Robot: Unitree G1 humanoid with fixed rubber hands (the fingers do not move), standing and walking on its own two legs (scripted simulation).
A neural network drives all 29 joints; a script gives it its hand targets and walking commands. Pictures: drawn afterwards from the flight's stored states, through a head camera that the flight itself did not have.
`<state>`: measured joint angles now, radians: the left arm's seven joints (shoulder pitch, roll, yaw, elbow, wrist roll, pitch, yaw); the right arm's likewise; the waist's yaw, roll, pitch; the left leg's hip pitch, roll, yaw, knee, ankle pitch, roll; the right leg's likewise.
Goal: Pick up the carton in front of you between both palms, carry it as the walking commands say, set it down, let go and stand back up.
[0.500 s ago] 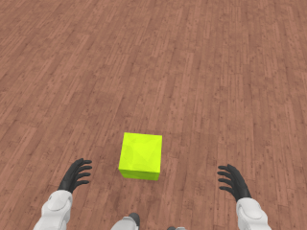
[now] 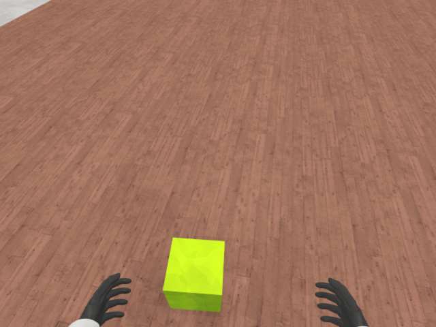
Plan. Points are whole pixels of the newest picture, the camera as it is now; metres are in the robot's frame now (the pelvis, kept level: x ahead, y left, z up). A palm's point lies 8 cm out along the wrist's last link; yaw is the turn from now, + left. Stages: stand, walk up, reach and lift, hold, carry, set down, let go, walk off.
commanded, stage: let go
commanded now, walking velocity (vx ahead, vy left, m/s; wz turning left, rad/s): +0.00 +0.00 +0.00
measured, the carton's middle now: (197, 275) +0.43 +0.09 -0.65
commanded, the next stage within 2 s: stand in 0.08 s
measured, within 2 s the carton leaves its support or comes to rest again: neither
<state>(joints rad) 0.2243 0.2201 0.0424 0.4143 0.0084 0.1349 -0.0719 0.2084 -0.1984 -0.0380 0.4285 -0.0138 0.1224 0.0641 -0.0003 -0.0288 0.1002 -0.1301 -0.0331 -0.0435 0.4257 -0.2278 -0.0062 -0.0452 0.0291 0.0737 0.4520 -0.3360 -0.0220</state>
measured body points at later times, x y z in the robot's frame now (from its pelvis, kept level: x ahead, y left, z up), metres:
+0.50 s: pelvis +0.02 +0.01 -0.01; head +0.03 +0.02 +0.44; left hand +0.16 +0.30 -0.10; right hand +0.16 -0.28 -0.10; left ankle +0.01 +0.13 -0.74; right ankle -0.05 -0.11 -0.74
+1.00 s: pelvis +0.01 +0.01 +0.00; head +0.01 +0.02 +0.45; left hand +0.14 +0.31 -0.11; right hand +0.13 -0.29 -0.10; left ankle +0.01 +0.13 -0.74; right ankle -0.05 -0.11 -0.74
